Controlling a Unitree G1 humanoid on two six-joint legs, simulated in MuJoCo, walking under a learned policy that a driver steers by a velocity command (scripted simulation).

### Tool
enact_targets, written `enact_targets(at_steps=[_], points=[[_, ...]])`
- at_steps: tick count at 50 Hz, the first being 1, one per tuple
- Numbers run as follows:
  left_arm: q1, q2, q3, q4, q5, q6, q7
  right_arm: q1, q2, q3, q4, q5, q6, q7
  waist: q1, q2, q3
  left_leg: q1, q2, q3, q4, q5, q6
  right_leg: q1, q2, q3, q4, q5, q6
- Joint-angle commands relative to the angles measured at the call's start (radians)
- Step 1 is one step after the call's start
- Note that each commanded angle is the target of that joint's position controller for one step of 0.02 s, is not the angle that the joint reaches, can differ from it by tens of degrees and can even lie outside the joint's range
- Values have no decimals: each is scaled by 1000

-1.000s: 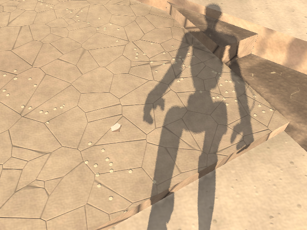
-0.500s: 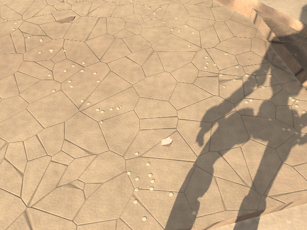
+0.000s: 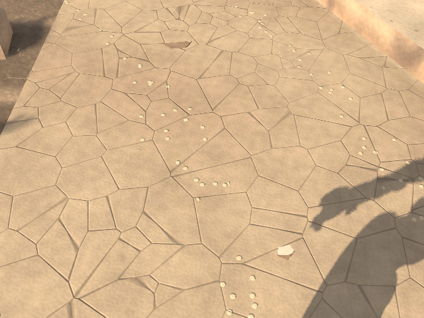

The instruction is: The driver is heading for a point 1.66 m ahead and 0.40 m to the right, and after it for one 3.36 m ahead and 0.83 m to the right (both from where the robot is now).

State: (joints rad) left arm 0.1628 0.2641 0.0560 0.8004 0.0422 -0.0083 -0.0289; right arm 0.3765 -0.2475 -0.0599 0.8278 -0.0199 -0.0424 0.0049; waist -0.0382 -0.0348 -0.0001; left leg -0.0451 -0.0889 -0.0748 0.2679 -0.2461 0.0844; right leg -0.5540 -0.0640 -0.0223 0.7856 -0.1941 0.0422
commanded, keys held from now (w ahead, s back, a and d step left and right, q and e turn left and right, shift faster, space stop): w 0.14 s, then w+e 0.20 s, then e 0.66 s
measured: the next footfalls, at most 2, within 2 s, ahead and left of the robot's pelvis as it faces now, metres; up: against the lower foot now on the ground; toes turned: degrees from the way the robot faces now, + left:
right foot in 0.16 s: +0.16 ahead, -0.13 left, +0.00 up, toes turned -1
left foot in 0.58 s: +0.48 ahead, +0.04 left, +0.08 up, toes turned -7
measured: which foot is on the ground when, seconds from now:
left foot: down 0.00-0.16, up 0.18-0.56, down 0.58-1.00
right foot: up 0.00-0.14, down 0.16-0.58, up 0.60-1.00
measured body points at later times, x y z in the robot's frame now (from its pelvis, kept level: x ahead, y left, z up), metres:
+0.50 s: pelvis +0.24 -0.03 +0.00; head +0.29 -0.05 +0.45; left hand +0.16 +0.20 -0.13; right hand +0.48 -0.22 -0.07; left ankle +0.41 +0.06 -0.61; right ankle +0.13 -0.13 -0.75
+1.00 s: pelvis +0.35 -0.02 +0.06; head +0.37 -0.04 +0.51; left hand +0.59 +0.14 -0.03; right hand +0.35 -0.30 -0.05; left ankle +0.44 +0.04 -0.67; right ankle +0.34 -0.12 -0.64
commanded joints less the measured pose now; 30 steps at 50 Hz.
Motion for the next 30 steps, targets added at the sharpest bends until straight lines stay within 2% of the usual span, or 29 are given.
enact_targets(at_steps=[1,4,5,6,7,8,9,10,11,12,13,14,15,16,17,18,19,20,21,22,23,24,25,26,27,28,29,30], points=[[-137,36,-3,-111,-3,-23,3,67,-144,-30,-26,-10,-17,-10,-37,139,44,69,299,-215,-36,290,170,-101,15,-33,-19,-45,-29],[-111,47,-2,-124,-10,-33,7,38,-164,-33,-23,-7,-19,-17,-3,138,62,71,316,-213,4,408,147,-34,28,-26,-89,-76,-71],[-53,49,2,-110,-13,-35,12,4,-167,-33,-27,-4,-20,-17,34,139,53,22,298,-183,44,530,123,87,55,-39,-142,-82,-85],[33,71,15,-78,-13,-40,20,-1,-163,-32,-22,-1,-20,-14,72,92,16,12,243,-140,170,723,100,226,109,-71,-207,-83,-97],[157,73,26,-41,-12,-50,31,-7,-171,-35,-10,12,-19,-13,142,35,-53,-22,184,-78,383,822,73,425,117,-78,-345,14,-112],[300,118,40,-10,-1,-56,47,-47,-153,-28,-30,20,-28,-13,208,25,-129,-202,137,-53,616,619,38,647,-19,86,-433,-52,-149],[337,214,47,1,20,-60,48,-36,8,10,-71,15,-39,-10,150,-197,-131,-504,6,32,929,-147,-8,804,-293,472,-489,89,-229],[358,233,59,34,-13,-48,34,26,-53,-3,-61,0,-33,-10,122,-172,-127,-662,-10,-6,1100,-219,-7,781,-349,736,-541,91,-346],[276,155,44,24,-19,-46,23,-36,-66,-3,-70,-19,-28,-8,90,-62,-3,-765,68,20,1219,-165,-11,706,-318,610,-525,1,-365],[237,74,21,22,-16,-49,15,-106,-57,2,-89,-28,-34,-1,92,-14,40,-806,96,47,1278,-138,-9,625,-252,500,-524,-15,-346],[231,43,8,34,-6,-52,11,-138,-39,8,-108,-26,-33,7,71,-13,49,-833,113,65,1326,-138,-7,576,-195,428,-531,-14,-313],[247,31,0,52,-11,-58,15,-159,-24,14,-132,-32,-25,19,55,-21,57,-867,128,70,1354,-130,-12,532,-159,386,-540,14,-300],[263,32,-2,73,-18,-65,18,-188,-1,25,-155,-32,-16,27,43,-31,65,-904,138,80,1376,-126,-18,492,-135,353,-550,39,-291],[311,40,-2,101,-20,-73,19,-226,33,37,-183,-31,-6,25,49,-57,60,-981,120,112,1510,-166,-23,479,-133,356,-544,80,-314],[322,49,-2,108,-24,-79,20,-274,42,49,-223,-34,1,21,38,-34,63,-1042,134,108,1516,-161,-26,447,-128,345,-557,54,-313],[322,50,-6,112,-19,-84,21,-322,53,59,-254,-32,6,14,36,-39,78,-1106,129,123,1566,-180,-28,412,-126,345,-560,80,-317],[314,56,-9,110,-18,-88,24,-369,49,68,-290,-32,7,8,29,-19,92,-1125,139,124,1513,-171,-34,370,-115,328,-582,108,-305],[314,40,-13,121,-26,-81,29,-424,50,78,-336,-36,10,5,25,-35,97,-1092,156,138,1403,-185,-36,323,-84,303,-606,167,-285],[320,46,-13,124,-26,-76,39,-460,36,81,-363,-32,10,5,34,-30,95,-1054,153,158,1294,-168,-46,314,-71,285,-633,274,-278],[301,56,-9,106,-31,-64,51,-454,31,87,-373,-29,13,10,30,4,61,-885,158,168,1074,-95,-52,276,-65,249,-667,440,-271],[276,54,-9,87,-30,-59,53,-429,55,93,-362,-13,14,12,24,-6,25,-691,125,184,914,-36,-49,234,-41,198,-675,621,-253],[284,80,2,90,-32,-56,48,-391,71,96,-349,-2,19,3,20,-54,-18,-563,83,198,835,4,-37,261,-31,163,-651,808,-229],[285,111,11,87,-35,-53,43,-331,53,87,-328,2,25,-8,1,-87,-75,-482,44,202,780,-12,-25,345,-28,138,-569,1018,-204],[289,126,19,79,-37,-52,40,-240,20,73,-299,1,27,-18,-22,-114,-139,-412,9,200,729,-22,-13,437,-35,148,-454,1200,-180],[274,139,27,64,-40,-52,37,-132,-15,57,-270,6,23,-27,-65,-135,-197,-343,5,168,641,-7,-1,517,-53,178,-314,1261,-154],[219,151,39,42,-63,-55,28,-20,-50,41,-244,5,7,-32,-137,-111,-245,-204,33,128,457,126,12,517,-35,167,-124,1174,-119],[233,89,36,-10,-72,-70,20,54,-134,15,-242,-26,-18,-38,-138,35,-336,24,264,-118,354,368,63,358,36,139,178,633,-82],[343,-23,18,-78,-82,-58,23,-40,-213,-4,-270,-25,-11,-32,-16,396,-447,114,600,-564,209,860,217,99,235,88,559,-348,-47]])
